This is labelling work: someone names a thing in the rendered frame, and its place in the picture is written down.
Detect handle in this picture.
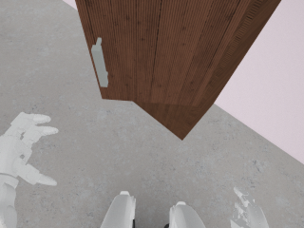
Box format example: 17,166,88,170
91,37,108,87

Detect robot right hand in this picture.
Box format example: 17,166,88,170
230,185,269,228

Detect cupboard door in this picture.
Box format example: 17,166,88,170
75,0,251,106

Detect robot right thigh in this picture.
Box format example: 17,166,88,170
169,204,205,228

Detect robot left hand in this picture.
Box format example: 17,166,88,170
0,112,59,186

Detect robot left thigh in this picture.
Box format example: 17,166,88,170
101,194,136,228

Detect robot thigh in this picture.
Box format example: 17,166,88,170
101,194,136,228
169,204,205,228

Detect robot left forearm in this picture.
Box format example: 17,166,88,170
0,173,19,228

